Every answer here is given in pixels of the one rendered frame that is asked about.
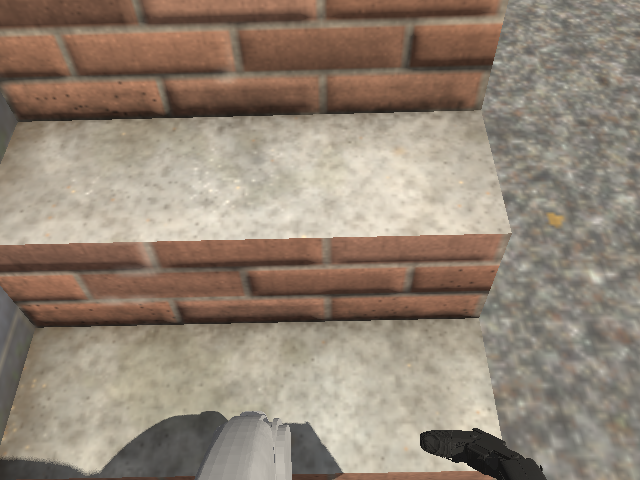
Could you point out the robot left thigh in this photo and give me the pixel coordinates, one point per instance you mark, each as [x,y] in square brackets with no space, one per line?
[248,448]

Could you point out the right robot hand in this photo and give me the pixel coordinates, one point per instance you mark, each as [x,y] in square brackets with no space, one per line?
[481,451]

